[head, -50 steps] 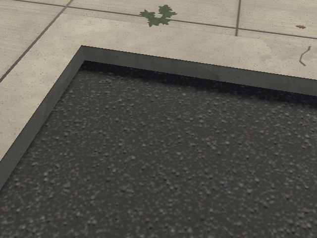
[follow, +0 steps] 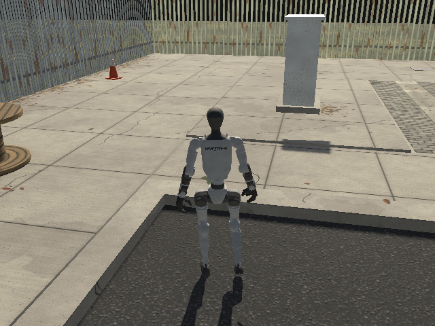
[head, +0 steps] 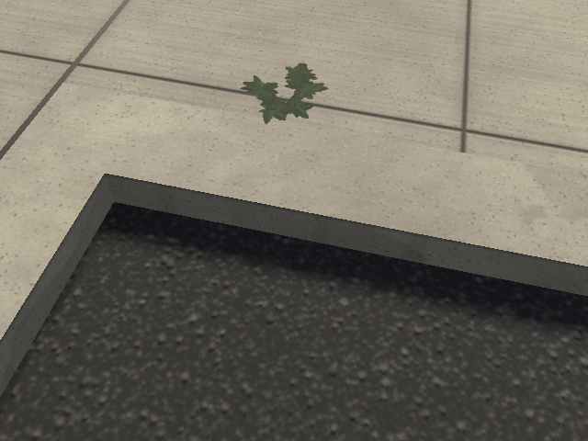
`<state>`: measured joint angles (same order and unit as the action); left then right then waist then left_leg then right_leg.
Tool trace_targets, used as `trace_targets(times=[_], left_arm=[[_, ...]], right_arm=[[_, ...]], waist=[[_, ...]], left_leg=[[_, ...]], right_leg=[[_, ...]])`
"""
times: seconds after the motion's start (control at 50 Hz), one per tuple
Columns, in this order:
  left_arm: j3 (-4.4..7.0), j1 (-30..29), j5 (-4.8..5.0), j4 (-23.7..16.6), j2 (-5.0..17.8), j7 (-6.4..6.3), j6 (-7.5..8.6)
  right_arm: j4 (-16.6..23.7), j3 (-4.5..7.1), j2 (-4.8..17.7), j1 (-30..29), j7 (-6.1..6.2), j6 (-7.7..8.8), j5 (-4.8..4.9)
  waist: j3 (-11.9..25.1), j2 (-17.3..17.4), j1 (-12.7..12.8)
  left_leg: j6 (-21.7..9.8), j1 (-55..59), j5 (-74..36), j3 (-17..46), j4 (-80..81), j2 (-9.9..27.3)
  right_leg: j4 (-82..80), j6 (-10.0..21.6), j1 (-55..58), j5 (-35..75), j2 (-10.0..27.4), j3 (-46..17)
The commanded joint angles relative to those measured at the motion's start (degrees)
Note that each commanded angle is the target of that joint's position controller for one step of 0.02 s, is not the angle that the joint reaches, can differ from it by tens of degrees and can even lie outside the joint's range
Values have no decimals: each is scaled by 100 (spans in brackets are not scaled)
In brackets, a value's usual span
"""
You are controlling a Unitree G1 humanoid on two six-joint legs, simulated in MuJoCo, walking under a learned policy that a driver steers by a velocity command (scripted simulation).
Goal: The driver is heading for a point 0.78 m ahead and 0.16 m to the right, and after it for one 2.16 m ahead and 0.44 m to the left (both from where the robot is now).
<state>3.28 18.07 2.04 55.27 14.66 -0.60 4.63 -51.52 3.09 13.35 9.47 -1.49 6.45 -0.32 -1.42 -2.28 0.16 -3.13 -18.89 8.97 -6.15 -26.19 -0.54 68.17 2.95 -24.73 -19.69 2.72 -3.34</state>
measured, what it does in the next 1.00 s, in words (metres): walks ahead: right foot, then left foot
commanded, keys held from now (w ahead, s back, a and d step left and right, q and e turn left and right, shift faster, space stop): w+e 0.48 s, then w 0.10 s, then w+q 0.42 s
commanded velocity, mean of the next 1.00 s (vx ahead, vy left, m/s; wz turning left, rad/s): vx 0.50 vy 0.00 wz -0.22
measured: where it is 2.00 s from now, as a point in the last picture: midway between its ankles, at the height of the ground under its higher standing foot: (354, 347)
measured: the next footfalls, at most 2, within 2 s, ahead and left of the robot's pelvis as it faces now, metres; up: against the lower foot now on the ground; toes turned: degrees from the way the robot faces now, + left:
right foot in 0.44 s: +0.36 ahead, -0.17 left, +0.00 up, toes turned -17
left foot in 1.00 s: +0.70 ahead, -0.08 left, +0.00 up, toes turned -7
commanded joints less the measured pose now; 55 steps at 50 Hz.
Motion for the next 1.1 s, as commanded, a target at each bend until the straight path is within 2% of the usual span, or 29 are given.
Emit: trace_targets(times=[0.02,0.08,0.14,0.2,0.26,0.32,0.38,0.4,0.42,0.44,0.46,0.48,0.5,0.52,0.56,0.58,0.62,0.66,0.78,0.88,0.94,0.96,0.98,1.0,1.02,1.04,1.06,1.08,1.1], left_arm=[[146,328,19,-256,226,-28,-106],[189,-34,-23,-446,212,-41,-228],[210,-458,-60,-622,209,12,-209],[164,-995,-91,-816,131,119,-179],[99,-1596,-99,-1100,42,231,-174],[79,-1935,-75,-1380,44,346,-184],[198,-1591,-65,-1504,297,413,-217],[304,-1057,-44,-1420,490,414,-227],[487,-155,-34,-1203,817,364,-227],[455,904,-688,-721,830,197,-197],[635,607,-722,-835,1703,160,-202],[613,831,-505,-924,1590,142,-255],[547,547,-459,-840,1416,109,-257],[426,196,-397,-856,984,99,-241],[269,-260,-302,-895,577,94,-170],[229,-262,-291,-872,532,116,-114],[228,-60,-275,-706,645,141,0],[229,121,-288,-587,733,147,52],[131,409,-342,-375,643,119,102],[52,530,-375,-158,602,-5,138],[61,381,-402,-96,799,-71,125],[74,331,-422,-99,878,-83,92],[68,220,-415,-146,924,-93,48],[30,124,-372,-286,901,-104,58],[-86,488,-182,-602,359,-12,111],[-5,153,-324,-566,712,-20,139],[-37,-87,-296,-676,630,0,159],[-68,-217,-294,-686,575,-9,173],[-60,-280,-339,-689,553,-27,108]], right_arm=[[64,100,424,196,15,102,-54],[-62,173,641,322,104,120,-75],[-134,193,714,469,203,74,-88],[-153,206,809,571,267,24,-56],[-255,237,896,913,302,-63,-7],[-304,283,993,1069,303,-188,62],[-195,354,1237,810,335,-281,128],[-156,373,1314,702,347,-322,143],[-94,358,1316,537,352,-339,171],[-89,254,1013,948,236,-306,-266],[317,109,201,1400,106,-224,-203],[458,142,627,681,66,-143,-185],[595,110,571,275,43,-87,-66],[515,64,552,367,65,-40,-62],[416,68,632,574,82,-195,-230],[365,67,638,689,68,-300,-258],[313,34,543,751,3,-413,-231],[387,27,541,409,-30,-451,-195],[630,5,469,-488,-112,-436,-85],[842,-38,393,-910,-161,-381,-126],[806,11,481,-500,-117,-374,-143],[701,59,570,-64,-84,-357,-168],[468,116,649,714,-50,-305,-223],[255,252,1016,1620,5,-274,-322],[301,494,1856,1890,64,-293,-342],[289,456,1648,1615,12,-334,-28],[383,428,1544,1148,21,-348,34],[430,324,1141,890,26,-352,24],[456,262,933,718,49,-371,45]], waist=[[300,793,40],[24,604,66],[-93,533,-11],[-226,473,-167],[-433,387,-398],[-520,437,-449],[-100,760,-60],[214,840,270],[679,741,774],[1099,345,902],[1506,-1351,253],[1883,-292,632],[1145,-88,519],[642,210,292],[461,129,-82],[514,91,-149],[398,83,-201],[139,13,-85],[-284,-59,258],[-518,-92,336],[-215,-265,80],[71,-293,-113],[499,-208,-454],[1040,61,-858],[1650,1652,-602],[1892,1030,-555],[1141,649,-344],[638,175,-241],[312,62,-96]], left_leg=[[-713,901,-481,1319,1723,1524],[-747,875,-951,775,1906,1548],[-686,1165,-1172,362,1951,1524],[-586,1362,-1257,-61,1982,1487],[-569,1901,-1423,-292,1870,1650],[-518,2470,-1969,-482,1515,1816],[-341,2587,-4513,-749,512,1823],[-271,2499,-5244,-813,-294,1767],[-91,2042,-5058,-912,-1480,1549],[38,1080,-2766,-1039,-3245,1335],[392,-1604,2463,-675,-5417,198],[370,-2138,2272,636,-5758,68],[240,-2462,1604,789,-5591,396],[181,-2181,1060,753,-4928,661],[218,-1345,914,790,-4299,835],[240,-1054,942,767,-4105,834],[275,-1003,772,625,-3711,819],[289,-1353,335,578,-3294,879],[163,-1954,-773,650,-1972,653],[-55,-1719,-769,282,-956,370],[-377,-1055,-36,-84,-717,-55],[-513,-637,235,-204,-654,-266],[-656,236,37,-214,-271,-459],[-967,1682,-121,607,-127,121],[-1993,3431,-1193,3501,38,1907],[-2125,3497,-2567,4443,545,2086],[-1980,2787,-3375,3358,449,1977],[-1763,2133,-4023,2772,523,1721],[-1524,1624,-4168,2337,648,1431]], right_leg=[[5,51,-816,521,548,-307],[-363,-13,-1337,1104,575,-398],[-1140,-87,-1734,1840,508,-416],[-2023,-85,-1681,2372,459,-60],[-2587,-16,-1888,2310,428,241],[-2916,111,-1958,1760,325,538],[-3007,404,-891,943,-170,1044],[-3069,554,-168,749,-417,1170],[-3566,775,1151,1141,-652,1140],[-3916,903,2429,482,-454,438],[-4205,1928,4208,1155,1405,-2883],[-4928,2009,4218,1443,1572,-4000],[-4968,1813,3723,1576,1498,-2998],[-5038,1548,2903,2074,1309,-2349],[-5244,1270,1947,2846,890,-1539],[-5348,1241,1738,3016,818,-1340],[-5624,1216,1637,3190,742,-965],[-5902,1138,1734,2966,726,-725],[-6294,828,2413,2479,714,11],[-6111,628,2928,3354,878,574],[-5061,474,3295,5857,970,849],[-4279,434,3372,6655,961,933],[-3131,345,3151,6728,853,1072],[-1655,200,2047,5298,717,1168],[902,-147,-283,1064,-454,1323],[1527,-131,-929,-798,-667,175],[1409,-131,-1116,-379,-264,-7],[994,-178,-1022,-150,-66,42],[611,-233,-872,-122,45,67]])
Keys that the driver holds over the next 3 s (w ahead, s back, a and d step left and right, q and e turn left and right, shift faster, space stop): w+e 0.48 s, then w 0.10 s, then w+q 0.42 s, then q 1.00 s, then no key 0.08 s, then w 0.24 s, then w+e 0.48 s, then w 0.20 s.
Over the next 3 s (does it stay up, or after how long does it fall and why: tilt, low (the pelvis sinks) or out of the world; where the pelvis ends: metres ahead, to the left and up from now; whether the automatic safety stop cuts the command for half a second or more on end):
stays up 0.98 0.02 0.00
